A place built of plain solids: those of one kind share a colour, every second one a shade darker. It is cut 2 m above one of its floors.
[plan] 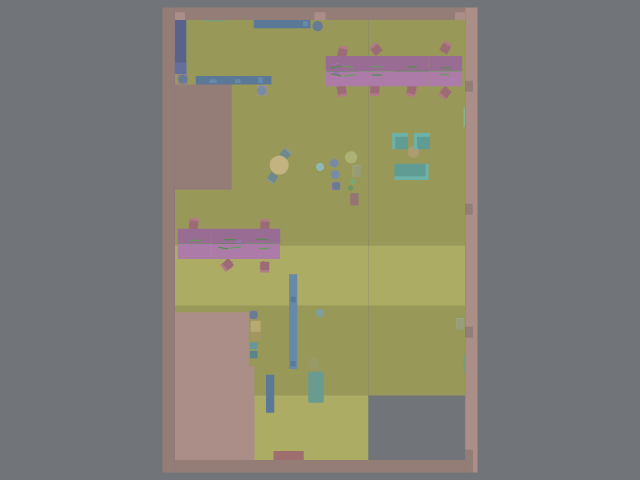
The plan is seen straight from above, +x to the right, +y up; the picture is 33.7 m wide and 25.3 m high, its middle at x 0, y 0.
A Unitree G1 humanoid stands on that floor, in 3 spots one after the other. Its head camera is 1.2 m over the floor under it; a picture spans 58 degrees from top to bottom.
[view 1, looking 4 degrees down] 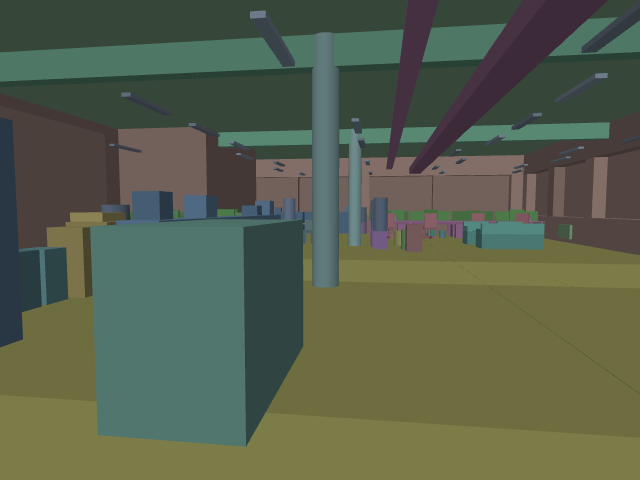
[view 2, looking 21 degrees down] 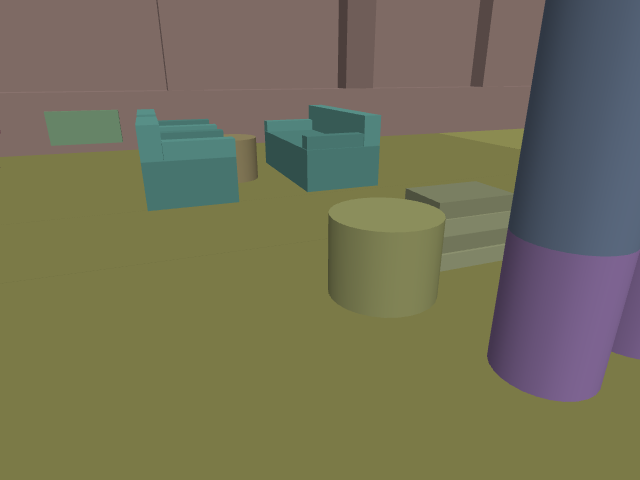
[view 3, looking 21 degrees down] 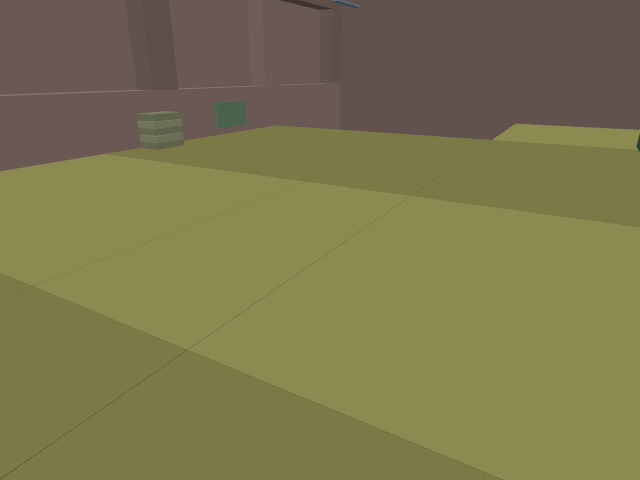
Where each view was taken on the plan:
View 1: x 0.86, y -10.62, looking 98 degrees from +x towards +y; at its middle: column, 6.65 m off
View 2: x -0.38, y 5.53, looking -21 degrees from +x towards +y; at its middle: floor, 3.35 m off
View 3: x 1.17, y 0.86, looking -60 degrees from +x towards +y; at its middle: floor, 3.35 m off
